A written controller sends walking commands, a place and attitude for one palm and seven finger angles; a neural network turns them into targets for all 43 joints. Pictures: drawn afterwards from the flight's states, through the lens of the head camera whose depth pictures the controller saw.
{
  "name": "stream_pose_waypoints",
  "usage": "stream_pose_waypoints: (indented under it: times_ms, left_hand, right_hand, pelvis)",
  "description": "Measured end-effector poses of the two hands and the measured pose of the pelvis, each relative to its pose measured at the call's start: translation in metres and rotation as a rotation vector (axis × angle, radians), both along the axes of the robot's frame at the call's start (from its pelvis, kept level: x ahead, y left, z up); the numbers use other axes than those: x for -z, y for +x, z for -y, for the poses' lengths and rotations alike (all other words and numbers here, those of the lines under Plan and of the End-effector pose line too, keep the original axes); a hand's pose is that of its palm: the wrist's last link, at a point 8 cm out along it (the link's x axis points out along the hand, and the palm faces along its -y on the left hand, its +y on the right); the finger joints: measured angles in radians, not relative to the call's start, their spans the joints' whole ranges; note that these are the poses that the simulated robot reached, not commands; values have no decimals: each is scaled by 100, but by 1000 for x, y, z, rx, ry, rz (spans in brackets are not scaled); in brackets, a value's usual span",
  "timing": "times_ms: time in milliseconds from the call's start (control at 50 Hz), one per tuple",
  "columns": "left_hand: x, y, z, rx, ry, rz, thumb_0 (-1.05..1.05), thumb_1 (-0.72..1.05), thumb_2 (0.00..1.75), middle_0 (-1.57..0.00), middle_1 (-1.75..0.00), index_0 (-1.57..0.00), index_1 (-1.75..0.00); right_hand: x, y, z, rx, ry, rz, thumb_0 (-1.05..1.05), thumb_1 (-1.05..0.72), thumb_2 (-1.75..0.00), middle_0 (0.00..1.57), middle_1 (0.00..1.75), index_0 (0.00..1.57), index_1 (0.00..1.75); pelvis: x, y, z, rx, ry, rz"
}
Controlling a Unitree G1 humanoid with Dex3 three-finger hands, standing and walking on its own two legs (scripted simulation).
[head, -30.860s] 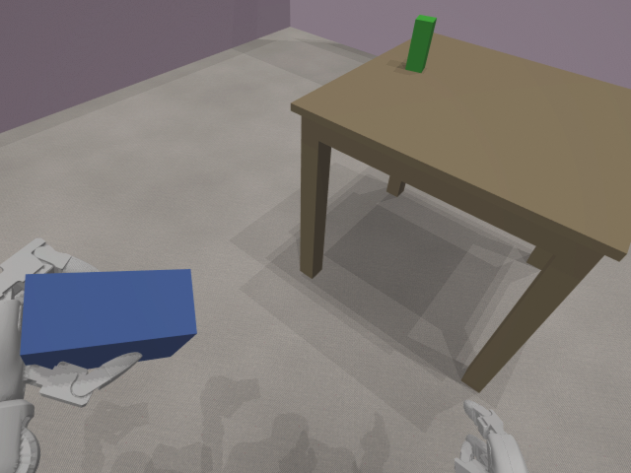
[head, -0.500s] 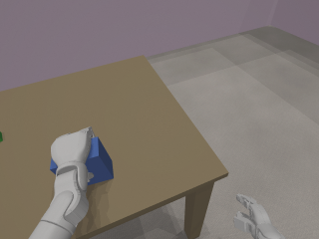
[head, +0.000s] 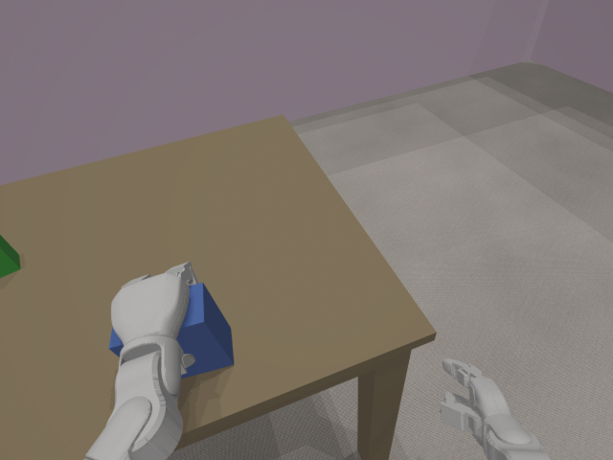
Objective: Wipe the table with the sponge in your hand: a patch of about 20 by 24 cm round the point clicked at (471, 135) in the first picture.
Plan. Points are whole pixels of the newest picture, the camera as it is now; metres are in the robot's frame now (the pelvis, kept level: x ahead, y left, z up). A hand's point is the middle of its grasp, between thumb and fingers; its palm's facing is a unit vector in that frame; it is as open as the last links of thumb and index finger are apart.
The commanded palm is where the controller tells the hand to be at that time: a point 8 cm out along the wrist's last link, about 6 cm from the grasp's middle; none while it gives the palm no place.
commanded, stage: slide across to the third lane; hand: left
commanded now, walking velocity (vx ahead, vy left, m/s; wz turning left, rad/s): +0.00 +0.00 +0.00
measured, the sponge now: (183, 343) +0.26 +0.22 +0.01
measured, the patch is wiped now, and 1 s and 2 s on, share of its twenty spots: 0.85 0.90 0.90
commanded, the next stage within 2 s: wipe forward along the third lane in 0.60 s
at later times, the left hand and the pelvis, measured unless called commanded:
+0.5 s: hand (197, 319) +0.27 +0.19 +0.07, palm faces +0.01 -0.08 -1.00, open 10.0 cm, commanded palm +0.25 +0.17 +0.11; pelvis -0.02 -0.02 +0.00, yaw +1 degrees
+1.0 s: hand (220, 300) +0.30 +0.17 +0.07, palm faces +0.00 -0.09 -1.00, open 10.0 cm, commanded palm +0.28 +0.17 +0.10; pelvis -0.02 -0.03 +0.00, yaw +0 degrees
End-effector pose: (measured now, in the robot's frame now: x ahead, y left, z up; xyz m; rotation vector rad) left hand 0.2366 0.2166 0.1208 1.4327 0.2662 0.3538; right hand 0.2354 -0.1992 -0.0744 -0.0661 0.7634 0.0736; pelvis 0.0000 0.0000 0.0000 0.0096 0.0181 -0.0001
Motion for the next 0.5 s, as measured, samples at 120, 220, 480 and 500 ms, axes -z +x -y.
stream_pose_waypoints:
  times_ms: [120,220,480,500]
  left_hand:
    - [-1,0,10,4,3,-20,1,-48,107,-67,-136,-70,-138]
    - [-2,2,20,27,1,-31,0,-48,107,-67,-136,-71,-137]
    - [0,13,30,15,15,-64,-1,-49,107,-69,-135,-73,-136]
    - [0,14,31,17,17,-65,-1,-49,107,-69,-135,-73,-136]
  right_hand:
    - [2,-5,10,10,-11,-3,1,-91,-90,20,30,19,29]
    - [3,-11,17,21,-14,-2,1,-91,-90,20,30,19,29]
    - [8,-26,32,39,-31,-15,1,-91,-90,20,30,19,29]
    - [8,-27,33,41,-31,-15,1,-91,-90,20,30,19,29]
  pelvis:
    - [0,-5,6,-5,3,12]
    - [-1,-9,11,-4,7,20]
    - [-2,-19,24,-11,10,29]
    - [-2,-20,25,-11,10,28]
